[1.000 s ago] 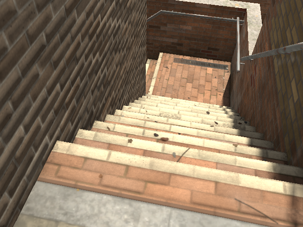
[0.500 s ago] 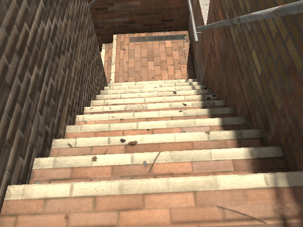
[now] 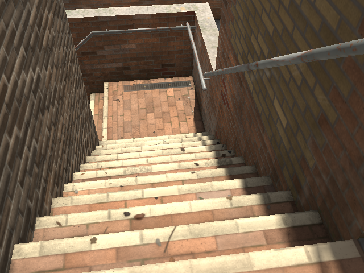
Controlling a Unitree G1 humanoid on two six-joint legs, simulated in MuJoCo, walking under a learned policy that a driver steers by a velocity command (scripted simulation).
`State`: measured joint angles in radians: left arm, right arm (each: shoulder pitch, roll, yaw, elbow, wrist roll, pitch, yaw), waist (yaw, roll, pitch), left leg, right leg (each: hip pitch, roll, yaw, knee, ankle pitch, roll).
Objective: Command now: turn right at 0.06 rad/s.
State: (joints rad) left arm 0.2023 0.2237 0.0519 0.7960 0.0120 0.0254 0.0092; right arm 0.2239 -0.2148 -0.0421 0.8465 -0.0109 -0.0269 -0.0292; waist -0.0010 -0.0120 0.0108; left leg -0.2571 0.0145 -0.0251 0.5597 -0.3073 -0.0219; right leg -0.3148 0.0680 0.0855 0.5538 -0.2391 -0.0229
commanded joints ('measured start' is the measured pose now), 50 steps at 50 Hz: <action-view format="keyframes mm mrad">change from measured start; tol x2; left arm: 1 -7 82 22 -46 -1 -17 4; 32 40 56 22 216 -17 -17 38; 50 84 32 4 308 -17 -13 42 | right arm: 1 18 -118 -28 -45 6 -11 -8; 33 114 -64 -10 151 11 2 -15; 50 172 -33 7 214 11 6 -13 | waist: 1 -10 11 -29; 6 -10 -11 -39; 50 2 17 61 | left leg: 1 3 48 -44 -86 119 47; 8 20 36 -34 -83 160 46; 50 21 6 -16 -186 117 53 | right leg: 1 34 -77 77 -85 113 -46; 15 102 -84 74 -80 194 -32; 50 118 -67 18 -133 136 6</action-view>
